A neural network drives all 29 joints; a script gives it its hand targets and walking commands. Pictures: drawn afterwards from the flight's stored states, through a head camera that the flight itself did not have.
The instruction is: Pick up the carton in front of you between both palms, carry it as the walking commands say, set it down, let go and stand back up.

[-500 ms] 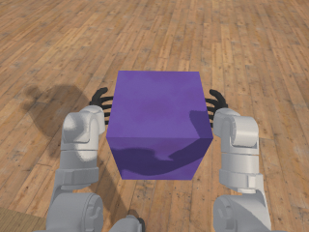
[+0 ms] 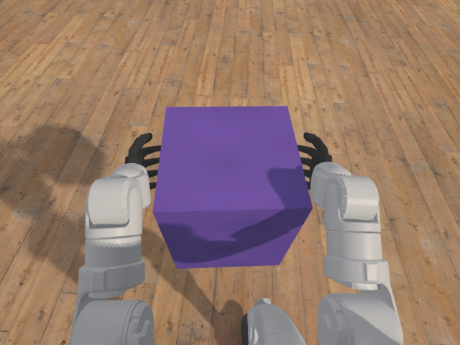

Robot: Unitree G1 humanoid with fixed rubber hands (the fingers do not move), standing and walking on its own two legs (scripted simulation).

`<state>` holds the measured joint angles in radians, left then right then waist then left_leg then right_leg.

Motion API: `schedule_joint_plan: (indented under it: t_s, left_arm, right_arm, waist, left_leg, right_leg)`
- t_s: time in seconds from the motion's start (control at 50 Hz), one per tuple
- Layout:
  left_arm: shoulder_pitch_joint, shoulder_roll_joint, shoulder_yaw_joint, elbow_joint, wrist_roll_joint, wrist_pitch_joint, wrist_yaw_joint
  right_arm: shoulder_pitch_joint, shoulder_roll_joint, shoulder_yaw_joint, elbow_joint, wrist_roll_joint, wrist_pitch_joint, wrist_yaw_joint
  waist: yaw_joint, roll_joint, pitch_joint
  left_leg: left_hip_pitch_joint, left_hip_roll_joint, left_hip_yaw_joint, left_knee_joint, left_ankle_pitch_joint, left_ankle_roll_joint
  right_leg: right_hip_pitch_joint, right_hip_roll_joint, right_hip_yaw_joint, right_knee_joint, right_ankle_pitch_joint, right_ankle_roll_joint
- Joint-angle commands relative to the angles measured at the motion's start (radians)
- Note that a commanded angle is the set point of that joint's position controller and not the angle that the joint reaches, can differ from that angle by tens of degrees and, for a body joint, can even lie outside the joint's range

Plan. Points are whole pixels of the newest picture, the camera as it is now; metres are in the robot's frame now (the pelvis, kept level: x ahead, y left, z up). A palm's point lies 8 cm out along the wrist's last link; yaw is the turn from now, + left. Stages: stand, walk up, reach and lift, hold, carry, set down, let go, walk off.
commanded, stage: carry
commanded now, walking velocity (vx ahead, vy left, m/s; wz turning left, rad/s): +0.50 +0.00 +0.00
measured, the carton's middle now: (228, 193) +0.37 -0.02 +0.03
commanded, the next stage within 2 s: none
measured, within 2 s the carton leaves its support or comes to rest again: neither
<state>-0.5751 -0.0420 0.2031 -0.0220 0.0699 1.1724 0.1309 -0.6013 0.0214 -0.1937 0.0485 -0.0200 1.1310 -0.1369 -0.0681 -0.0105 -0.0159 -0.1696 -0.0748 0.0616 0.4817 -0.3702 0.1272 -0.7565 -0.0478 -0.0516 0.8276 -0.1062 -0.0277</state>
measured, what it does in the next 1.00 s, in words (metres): walks ahead: right foot, then left foot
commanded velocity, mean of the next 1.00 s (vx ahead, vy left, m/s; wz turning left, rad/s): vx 0.19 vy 0.00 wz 0.00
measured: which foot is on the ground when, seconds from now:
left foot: down 0.00-0.12, up 0.14-0.54, down 0.56-1.00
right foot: up 0.00-0.08, down 0.10-0.60, up 0.62-0.78, down 0.80-1.00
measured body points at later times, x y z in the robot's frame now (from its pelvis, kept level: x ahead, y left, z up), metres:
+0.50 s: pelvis +0.29 +0.00 +0.01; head +0.31 -0.01 +0.46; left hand +0.62 +0.16 +0.11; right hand +0.63 -0.15 +0.10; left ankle +0.39 +0.13 -0.70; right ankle +0.22 -0.09 -0.73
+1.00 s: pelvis +0.46 +0.01 +0.00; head +0.40 +0.01 +0.45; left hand +0.73 +0.16 +0.10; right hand +0.73 -0.14 +0.09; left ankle +0.44 +0.11 -0.73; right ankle +0.43 -0.10 -0.73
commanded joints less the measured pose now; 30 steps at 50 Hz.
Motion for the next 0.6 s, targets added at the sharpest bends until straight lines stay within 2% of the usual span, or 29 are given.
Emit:
schedule_joint_plan:
  t_s: [0.0, 0.02, 0.04, 0.06, 0.08, 0.1, 0.12, 0.14, 0.16, 0.18, 0.2, 0.24, 0.3, 0.38, 0.46, 0.5, 0.52, 0.54, 0.56, 0.58]
  left_arm:
    - [-0.653, -0.958, -0.681, -0.033, -0.352, -0.021, -0.182]
    - [-0.646, -0.949, -0.672, -0.013, -0.349, -0.014, -0.187]
    - [-0.637, -0.940, -0.661, 0.010, -0.346, -0.009, -0.193]
    - [-0.635, -0.940, -0.647, 0.029, -0.341, -0.008, -0.199]
    - [-0.619, -0.937, -0.625, 0.051, -0.335, -0.008, -0.207]
    - [-0.632, -0.914, -0.601, 0.084, -0.322, -0.009, -0.212]
    - [-0.584, -0.924, -0.586, 0.136, -0.320, -0.013, -0.216]
    - [-0.597, -0.975, -0.594, 0.118, -0.343, -0.020, -0.224]
    - [-0.670, -1.019, -0.620, 0.072, -0.372, -0.027, -0.232]
    - [-0.751, -1.058, -0.647, 0.020, -0.405, -0.032, -0.237]
    - [-0.804, -1.089, -0.669, -0.017, -0.436, -0.033, -0.239]
    - [-0.819, -1.110, -0.689, -0.060, -0.471, -0.032, -0.241]
    - [-0.738, -1.109, -0.690, -0.077, -0.475, -0.019, -0.250]
    - [-0.599, -1.094, -0.693, -0.099, -0.444, 0.000, -0.271]
    - [-0.409, -1.070, -0.699, -0.131, -0.381, 0.020, -0.283]
    - [-0.303, -1.059, -0.706, -0.153, -0.346, 0.024, -0.286]
    - [-0.266, -1.052, -0.711, -0.170, -0.335, 0.025, -0.288]
    - [-0.238, -1.044, -0.723, -0.187, -0.329, 0.026, -0.291]
    - [-0.223, -1.032, -0.740, -0.208, -0.328, 0.029, -0.295]
    - [-0.235, -1.054, -0.770, -0.225, -0.343, 0.038, -0.298]
  right_arm:
    - [-0.654, 1.012, 0.679, -0.084, 0.428, 0.019, 0.272]
    - [-0.645, 1.007, 0.671, -0.060, 0.420, 0.023, 0.273]
    - [-0.641, 1.007, 0.663, -0.036, 0.414, 0.026, 0.275]
    - [-0.639, 1.011, 0.658, -0.012, 0.411, 0.028, 0.277]
    - [-0.670, 1.012, 0.654, -0.001, 0.410, 0.028, 0.281]
    - [-0.685, 1.038, 0.652, 0.022, 0.411, 0.034, 0.285]
    - [-0.665, 1.056, 0.641, 0.053, 0.410, 0.036, 0.285]
    - [-0.700, 1.078, 0.646, 0.039, 0.411, 0.028, 0.284]
    - [-0.741, 1.103, 0.645, 0.012, 0.414, 0.019, 0.280]
    - [-0.776, 1.118, 0.643, -0.017, 0.412, 0.011, 0.273]
    - [-0.781, 1.126, 0.643, -0.038, 0.407, 0.008, 0.263]
    - [-0.740, 1.133, 0.644, -0.061, 0.398, 0.007, 0.243]
    - [-0.637, 1.123, 0.650, -0.079, 0.365, 0.013, 0.222]
    - [-0.529, 1.121, 0.681, -0.131, 0.333, 0.026, 0.219]
    - [-0.394, 1.114, 0.716, -0.199, 0.310, 0.049, 0.240]
    - [-0.321, 1.109, 0.733, -0.225, 0.308, 0.063, 0.261]
    - [-0.283, 1.110, 0.742, -0.236, 0.308, 0.067, 0.273]
    - [-0.244, 1.102, 0.746, -0.245, 0.305, 0.070, 0.283]
    - [-0.204, 1.086, 0.745, -0.252, 0.299, 0.073, 0.291]
    - [-0.169, 1.071, 0.739, -0.247, 0.281, 0.067, 0.294]
  waist:
    - [-0.031, 0.124, -0.384]
    - [-0.017, 0.145, -0.386]
    - [0.013, 0.161, -0.412]
    - [0.057, 0.140, -0.464]
    - [0.101, 0.067, -0.514]
    - [0.076, -0.157, -0.618]
    - [0.115, -0.263, -0.665]
    - [0.112, -0.193, -0.599]
    - [0.109, -0.111, -0.552]
    - [0.091, -0.051, -0.498]
    - [0.082, -0.029, -0.486]
    - [0.073, -0.043, -0.488]
    - [0.078, -0.089, -0.484]
    - [0.092, -0.128, -0.446]
    - [0.094, -0.157, -0.398]
    - [0.094, -0.157, -0.389]
    - [0.081, -0.129, -0.394]
    - [0.072, -0.100, -0.414]
    - [0.066, 0.012, -0.473]
    - [0.049, 0.200, -0.540]
  left_leg:
    - [0.365, 0.196, -0.126, 0.001, 0.954, 0.030]
    - [0.329, 0.194, -0.100, 0.028, 1.037, 0.014]
    - [0.292, 0.197, -0.073, 0.102, 1.100, -0.012]
    - [0.210, 0.187, -0.017, 0.227, 1.040, -0.046]
    - [0.031, 0.164, -0.008, 0.386, 0.751, -0.068]
    - [-0.253, 0.087, -0.016, 0.607, 0.063, -0.111]
    - [-0.483, -0.008, -0.062, 0.823, -0.201, -0.128]
    - [-0.555, 0.052, -0.096, 0.863, -0.141, -0.104]
    - [-0.560, 0.079, -0.095, 0.816, -0.075, -0.098]
    - [-0.542, 0.103, -0.090, 0.760, -0.034, -0.104]
    - [-0.502, 0.125, -0.095, 0.704, -0.007, -0.110]
    - [-0.449, 0.127, -0.062, 0.618, 0.021, -0.121]
    - [-0.450, 0.138, -0.022, 0.460, 0.048, -0.145]
    - [-0.462, 0.130, 0.032, 0.248, 0.173, -0.163]
    - [-0.370, 0.068, 0.096, 0.049, 0.295, -0.168]
    - [-0.247, 0.048, 0.133, -0.102, 0.408, -0.173]
    - [-0.105, 0.058, 0.148, -0.211, 0.530, -0.165]
    - [0.077, 0.130, 0.100, -0.232, 0.673, -0.153]
    - [0.318, 0.316, -0.073, -0.081, 1.157, -0.106]
    - [0.573, 0.445, -0.204, 0.035, 1.505, 0.036]
  right_leg:
    - [0.070, 0.081, -0.107, -0.251, 0.124, -0.020]
    - [0.184, 0.102, -0.123, -0.318, 0.142, -0.035]
    - [0.337, 0.117, -0.138, -0.372, 0.160, -0.047]
    - [0.554, 0.103, -0.139, -0.454, 0.244, -0.057]
    - [0.782, -0.011, -0.009, -0.423, 0.290, -0.071]
    - [1.093, -0.321, 0.358, -0.266, 0.617, -0.182]
    - [1.199, -0.372, 0.620, -0.386, 0.312, -0.317]
    - [1.125, -0.320, 0.570, -0.437, 0.141, -0.285]
    - [1.049, -0.283, 0.487, -0.465, 0.120, -0.235]
    - [0.955, -0.268, 0.411, -0.485, 0.181, -0.207]
    - [0.884, -0.250, 0.364, -0.509, 0.143, -0.189]
    - [0.830, -0.225, 0.288, -0.544, 0.120, -0.168]
    - [0.843, -0.219, 0.206, -0.572, 0.195, -0.169]
    - [0.914, -0.180, 0.116, -0.565, 0.354, -0.132]
    - [0.941, -0.138, -0.014, -0.474, 0.687, -0.078]
    - [0.919, -0.112, -0.059, -0.391, 0.688, -0.046]
    - [0.854, -0.096, -0.086, -0.317, 0.631, -0.017]
    - [0.734, -0.095, -0.075, -0.254, 0.519, 0.021]
    - [0.546, -0.076, -0.072, -0.138, 0.192, 0.068]
    - [0.304, -0.013, -0.043, -0.034, -0.210, 0.087]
